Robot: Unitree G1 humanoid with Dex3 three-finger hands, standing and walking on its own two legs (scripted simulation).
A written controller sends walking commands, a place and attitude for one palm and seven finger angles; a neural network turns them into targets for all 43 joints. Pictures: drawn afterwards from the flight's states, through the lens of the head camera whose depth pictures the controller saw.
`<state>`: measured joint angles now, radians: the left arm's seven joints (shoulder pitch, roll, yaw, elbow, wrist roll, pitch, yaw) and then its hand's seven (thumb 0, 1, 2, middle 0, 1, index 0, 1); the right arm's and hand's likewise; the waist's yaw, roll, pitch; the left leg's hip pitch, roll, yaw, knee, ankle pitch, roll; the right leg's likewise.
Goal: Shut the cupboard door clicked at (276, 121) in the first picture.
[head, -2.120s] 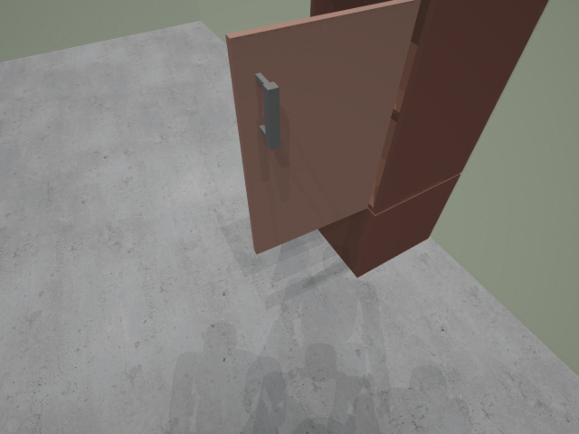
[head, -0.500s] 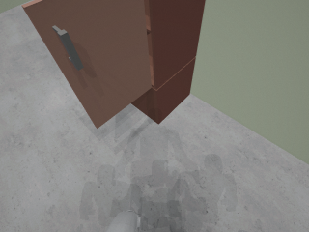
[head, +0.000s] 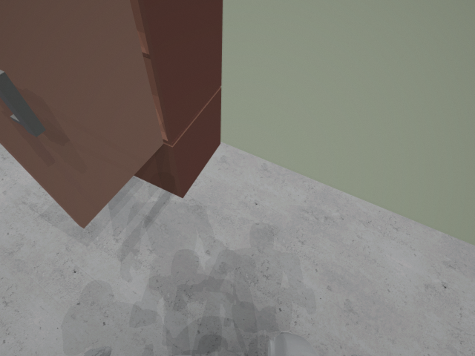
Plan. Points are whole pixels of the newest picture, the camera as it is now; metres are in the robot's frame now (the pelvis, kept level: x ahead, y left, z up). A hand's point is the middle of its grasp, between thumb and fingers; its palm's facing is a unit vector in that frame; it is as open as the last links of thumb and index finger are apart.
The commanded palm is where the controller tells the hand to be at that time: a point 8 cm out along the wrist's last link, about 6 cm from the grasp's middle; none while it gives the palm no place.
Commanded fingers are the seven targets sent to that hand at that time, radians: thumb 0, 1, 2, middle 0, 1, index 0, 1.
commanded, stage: walk to a spot facing it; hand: left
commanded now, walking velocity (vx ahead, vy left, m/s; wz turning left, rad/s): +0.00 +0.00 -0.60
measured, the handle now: (8, 100) +0.45 +0.43 +0.12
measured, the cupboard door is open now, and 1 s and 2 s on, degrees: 87 87 87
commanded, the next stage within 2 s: turn to face it in 1.42 s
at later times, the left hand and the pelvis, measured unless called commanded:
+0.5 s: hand (179, 334) +0.16 +0.12 -0.17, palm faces -0.27 -0.94 -0.21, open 7.4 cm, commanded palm none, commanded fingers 0.00 0.90 0.90 -0.20 -0.30 -0.20 -0.30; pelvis +0.03 -0.03 +0.00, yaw -17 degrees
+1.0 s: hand (266, 245) +0.36 -0.04 -0.17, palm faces -0.64 -0.75 -0.17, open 7.4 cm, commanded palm none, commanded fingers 0.00 0.90 0.90 -0.20 -0.30 -0.20 -0.30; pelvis +0.15 -0.11 -0.02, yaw -37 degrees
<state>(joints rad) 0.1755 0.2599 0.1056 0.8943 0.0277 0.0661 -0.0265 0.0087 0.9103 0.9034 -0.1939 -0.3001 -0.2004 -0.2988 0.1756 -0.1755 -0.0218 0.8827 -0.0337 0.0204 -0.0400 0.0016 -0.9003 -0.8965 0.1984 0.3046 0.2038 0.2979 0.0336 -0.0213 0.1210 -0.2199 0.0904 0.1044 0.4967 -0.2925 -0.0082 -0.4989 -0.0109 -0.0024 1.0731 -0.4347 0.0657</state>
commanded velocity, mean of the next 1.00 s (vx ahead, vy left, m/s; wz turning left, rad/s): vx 0.18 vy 0.00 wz -0.60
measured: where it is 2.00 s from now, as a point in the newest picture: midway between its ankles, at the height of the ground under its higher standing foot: (342, 293)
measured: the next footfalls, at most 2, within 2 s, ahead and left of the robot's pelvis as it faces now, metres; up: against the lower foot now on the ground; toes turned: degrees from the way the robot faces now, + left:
right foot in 0.16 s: +0.03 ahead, -0.14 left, +0.00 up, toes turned -10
left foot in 0.56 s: +0.12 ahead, +0.07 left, +0.00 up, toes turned -17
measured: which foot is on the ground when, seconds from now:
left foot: down 0.00-0.16, up 0.18-0.54, down 0.56-1.00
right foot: up 0.00-0.14, down 0.16-0.56, up 0.58-1.00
